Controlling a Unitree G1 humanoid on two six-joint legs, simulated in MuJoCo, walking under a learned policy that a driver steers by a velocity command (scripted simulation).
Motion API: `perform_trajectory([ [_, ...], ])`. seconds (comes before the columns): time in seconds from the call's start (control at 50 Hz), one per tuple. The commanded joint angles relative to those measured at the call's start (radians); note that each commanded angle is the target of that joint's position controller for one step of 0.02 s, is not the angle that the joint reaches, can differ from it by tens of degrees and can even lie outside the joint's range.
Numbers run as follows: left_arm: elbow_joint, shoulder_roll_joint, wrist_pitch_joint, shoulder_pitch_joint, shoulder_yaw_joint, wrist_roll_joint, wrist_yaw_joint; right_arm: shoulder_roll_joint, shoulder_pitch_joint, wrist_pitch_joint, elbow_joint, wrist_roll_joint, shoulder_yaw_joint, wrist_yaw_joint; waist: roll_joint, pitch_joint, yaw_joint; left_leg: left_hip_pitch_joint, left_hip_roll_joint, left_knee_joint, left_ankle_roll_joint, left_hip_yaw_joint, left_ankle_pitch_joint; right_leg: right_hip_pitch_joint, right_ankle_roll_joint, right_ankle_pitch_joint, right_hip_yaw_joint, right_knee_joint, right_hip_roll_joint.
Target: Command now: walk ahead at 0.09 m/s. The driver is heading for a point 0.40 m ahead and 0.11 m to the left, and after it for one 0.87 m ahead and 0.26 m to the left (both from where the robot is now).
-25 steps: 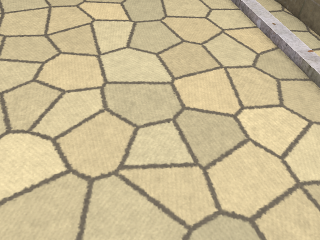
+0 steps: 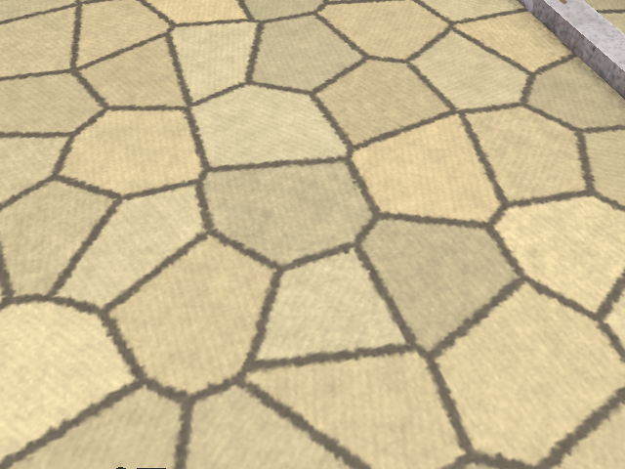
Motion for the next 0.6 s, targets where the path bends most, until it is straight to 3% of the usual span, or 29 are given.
perform_trajectory([
  [0.02,-0.023,0.088,0.020,0.026,0.016,-0.009,0.013,-0.102,0.034,0.039,-0.044,0.007,-0.034,-0.012,-0.047,-0.128,0.021,-0.214,0.102,0.117,-0.043,-0.044,-0.036,0.252,-0.213,0.209,0.333,-0.156,-0.316],
  [0.06,-0.026,0.119,0.036,-0.042,0.028,0.012,0.017,-0.059,0.046,0.066,-0.041,-0.007,-0.029,-0.029,-0.125,-0.075,-0.018,-0.052,0.097,-0.066,-0.047,-0.002,0.053,0.039,-0.155,-0.018,0.242,-0.224,-0.233],
  [0.08,-0.020,0.120,0.041,-0.036,0.030,0.016,0.019,-0.042,0.051,0.068,-0.035,-0.011,-0.024,-0.032,-0.142,-0.083,-0.015,0.000,0.090,-0.128,-0.043,0.011,0.095,0.013,-0.151,-0.056,0.215,-0.232,-0.214],
  [0.14,0.007,0.112,0.048,-0.017,0.028,0.000,0.026,-0.044,0.065,0.065,-0.012,-0.013,-0.026,-0.026,-0.127,-0.119,-0.031,0.138,0.077,-0.324,-0.016,0.038,0.337,-0.011,-0.118,-0.267,0.186,-0.230,-0.193],
  [0.18,0.039,0.084,0.049,0.022,0.018,-0.007,0.025,-0.060,0.042,0.069,-0.016,-0.039,-0.028,-0.022,-0.101,-0.082,-0.028,0.179,0.087,-0.402,0.014,0.030,0.358,-0.049,-0.040,-0.473,0.175,-0.226,-0.160],
  [0.2,0.052,0.085,0.049,0.043,0.017,-0.006,0.024,-0.088,0.017,0.070,-0.035,-0.041,-0.030,-0.025,-0.071,-0.027,-0.013,0.139,0.130,-0.481,0.037,-0.019,0.305,-0.054,0.003,-0.520,0.162,-0.197,-0.136],
  [0.22,0.052,0.105,0.052,0.073,0.028,-0.011,0.028,-0.156,-0.022,0.068,-0.034,-0.027,-0.045,-0.030,0.037,0.024,0.040,-0.011,0.133,-0.515,0.062,-0.035,0.110,0.016,0.033,-0.455,0.103,-0.168,-0.081],
  [0.26,0.062,0.106,0.051,0.061,0.028,-0.004,0.039,-0.100,-0.067,0.047,-0.028,-0.022,-0.033,-0.031,0.095,0.042,0.045,-0.143,0.128,-0.593,0.051,-0.047,0.012,0.168,0.048,-0.293,0.071,-0.074,-0.064],
  [0.3,0.087,0.092,0.053,0.095,0.027,-0.002,0.043,-0.084,-0.091,0.027,-0.022,-0.020,-0.029,-0.026,0.112,0.030,0.059,-0.134,0.124,-0.602,0.034,-0.046,0.083,0.215,0.038,-0.196,0.057,-0.037,-0.060],
  [0.32,0.100,0.092,0.053,0.104,0.028,-0.002,0.042,-0.073,-0.082,0.019,-0.016,-0.017,-0.026,-0.024,0.086,0.021,0.056,-0.111,0.122,-0.594,0.033,-0.043,0.126,0.220,0.032,-0.163,0.058,-0.032,-0.063],
  [0.36,0.123,0.097,0.053,0.119,0.033,-0.013,0.042,-0.107,-0.029,0.017,0.005,-0.005,-0.038,-0.024,0.073,0.002,0.037,-0.065,0.115,-0.590,0.062,-0.047,0.021,0.188,0.024,-0.302,0.018,0.016,-0.028],
  [0.4,0.121,0.101,0.043,0.089,0.038,-0.025,0.038,-0.146,0.019,0.014,0.007,0.006,-0.051,-0.025,0.110,0.036,0.006,-0.012,0.191,-0.653,0.133,-0.159,-0.145,0.063,0.021,-0.399,-0.025,0.121,0.004],
  [0.44,0.105,0.084,0.016,0.045,0.037,-0.036,0.025,-0.187,0.053,-0.004,0.019,0.019,-0.065,-0.026,0.174,0.095,-0.015,0.060,0.335,-0.736,0.223,-0.356,-0.168,-0.062,0.004,-0.312,-0.017,0.240,-0.020],
  [0.48,0.103,0.086,-0.010,0.038,0.039,-0.042,0.010,-0.168,0.039,-0.023,0.022,0.020,-0.062,-0.025,0.165,0.109,-0.004,0.110,0.369,-0.727,0.243,-0.376,-0.022,-0.103,-0.022,-0.328,0.014,0.251,-0.061],
  [0.52,0.132,0.082,-0.024,0.101,0.041,-0.048,0.002,-0.157,-0.020,-0.025,0.014,0.032,-0.060,-0.017,0.134,0.087,0.047,0.075,0.315,-0.679,0.201,-0.267,0.103,0.053,-0.037,-0.284,-0.017,0.082,-0.048],
  [0.56,0.208,0.120,-0.020,0.274,0.065,-0.040,0.004,-0.145,-0.081,-0.022,-0.002,0.031,-0.058,-0.011,0.089,0.017,0.123,-0.076,0.215,-0.545,0.142,-0.129,0.277,0.375,-0.034,-0.158,-0.001,0.010,-0.029],
  [0.58,0.231,0.195,-0.019,0.392,0.087,-0.040,0.013,-0.090,-0.116,-0.028,-0.028,0.024,-0.043,-0.008,-0.095,-0.021,0.160,-0.225,0.106,-0.256,0.075,0.016,0.361,0.530,-0.097,-0.224,0.244,-0.110,-0.181],
  [0.6,0.251,0.281,-0.019,0.499,0.103,-0.039,0.004,-0.050,-0.117,-0.046,-0.061,0.020,-0.033,-0.012,-0.336,-0.066,0.186,-0.439,0.000,0.031,0.030,0.072,0.110,0.671,-0.238,-0.268,0.634,-0.260,-0.380],
])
